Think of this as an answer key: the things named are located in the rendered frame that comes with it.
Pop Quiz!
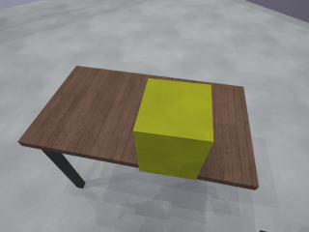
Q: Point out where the carton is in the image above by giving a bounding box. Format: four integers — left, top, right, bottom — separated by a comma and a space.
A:
133, 78, 213, 180

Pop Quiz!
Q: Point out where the table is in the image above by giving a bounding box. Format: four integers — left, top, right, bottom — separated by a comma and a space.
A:
17, 66, 259, 190

